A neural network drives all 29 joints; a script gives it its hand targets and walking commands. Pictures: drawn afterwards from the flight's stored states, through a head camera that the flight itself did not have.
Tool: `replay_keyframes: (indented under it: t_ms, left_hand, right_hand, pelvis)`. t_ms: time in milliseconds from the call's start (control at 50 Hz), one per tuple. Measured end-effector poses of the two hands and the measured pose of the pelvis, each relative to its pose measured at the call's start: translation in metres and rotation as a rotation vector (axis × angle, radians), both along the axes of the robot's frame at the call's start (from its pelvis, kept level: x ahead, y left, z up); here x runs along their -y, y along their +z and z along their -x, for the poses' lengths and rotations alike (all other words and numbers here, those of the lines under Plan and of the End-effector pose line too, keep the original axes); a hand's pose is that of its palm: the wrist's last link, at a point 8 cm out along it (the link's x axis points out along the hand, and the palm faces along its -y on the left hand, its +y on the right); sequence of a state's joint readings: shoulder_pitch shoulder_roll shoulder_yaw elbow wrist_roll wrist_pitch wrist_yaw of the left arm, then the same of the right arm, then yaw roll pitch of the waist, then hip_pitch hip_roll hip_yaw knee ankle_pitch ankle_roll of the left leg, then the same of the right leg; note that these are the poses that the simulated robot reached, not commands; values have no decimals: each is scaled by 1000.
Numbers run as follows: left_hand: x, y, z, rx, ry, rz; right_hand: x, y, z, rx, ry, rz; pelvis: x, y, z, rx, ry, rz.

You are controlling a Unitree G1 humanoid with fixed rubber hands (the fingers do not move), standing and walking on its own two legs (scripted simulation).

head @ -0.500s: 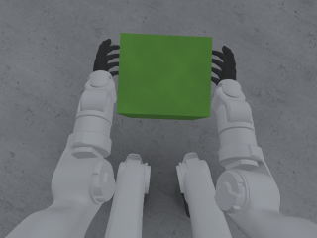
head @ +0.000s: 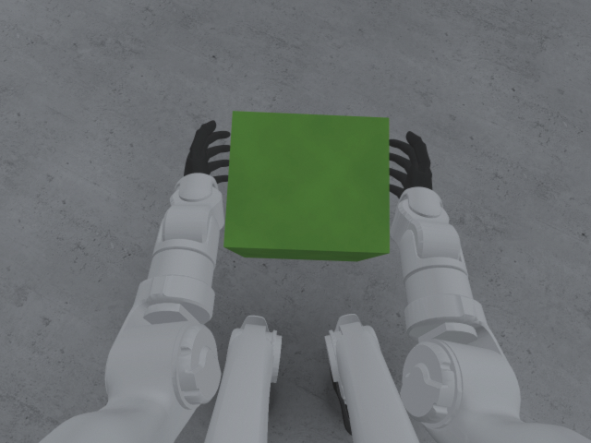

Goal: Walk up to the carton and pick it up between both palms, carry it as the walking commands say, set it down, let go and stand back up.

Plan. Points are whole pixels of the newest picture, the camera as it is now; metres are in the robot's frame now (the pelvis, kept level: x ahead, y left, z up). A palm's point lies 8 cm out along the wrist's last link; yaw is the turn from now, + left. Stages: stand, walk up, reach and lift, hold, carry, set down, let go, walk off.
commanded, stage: reach and lift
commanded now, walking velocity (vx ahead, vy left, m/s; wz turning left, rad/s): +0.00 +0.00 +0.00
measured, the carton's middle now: (305, 198) +0.47 +0.00 -0.14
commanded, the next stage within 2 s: none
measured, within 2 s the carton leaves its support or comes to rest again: neither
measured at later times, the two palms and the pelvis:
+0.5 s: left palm (185, 167) +0.45 +0.14 +0.02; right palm (441, 183) +0.43 -0.14 +0.02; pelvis +0.02 +0.00 +0.07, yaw +1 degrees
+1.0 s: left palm (165, 151) +0.43 +0.14 +0.09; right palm (482, 173) +0.41 -0.15 +0.10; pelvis +0.04 +0.00 +0.14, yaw +1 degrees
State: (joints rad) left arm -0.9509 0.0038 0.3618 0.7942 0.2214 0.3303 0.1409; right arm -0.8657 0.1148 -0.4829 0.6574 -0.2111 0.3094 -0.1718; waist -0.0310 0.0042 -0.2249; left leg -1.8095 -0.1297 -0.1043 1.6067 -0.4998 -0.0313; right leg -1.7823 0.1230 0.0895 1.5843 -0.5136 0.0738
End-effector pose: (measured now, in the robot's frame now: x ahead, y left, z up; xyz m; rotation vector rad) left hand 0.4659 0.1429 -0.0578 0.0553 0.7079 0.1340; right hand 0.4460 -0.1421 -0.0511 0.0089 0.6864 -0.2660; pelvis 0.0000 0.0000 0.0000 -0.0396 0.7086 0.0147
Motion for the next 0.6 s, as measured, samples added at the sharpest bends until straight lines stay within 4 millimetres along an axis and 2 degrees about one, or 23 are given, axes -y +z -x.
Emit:
replay_keyframes:
  t_ms: [600]
  left_hand:
    - [1, 92, 22, 12, 10, 10]
  right_hand:
    - [2, 90, 23, 9, 4, -32]
  pelvis:
    - [1, 81, -26, 125, 7, -13]
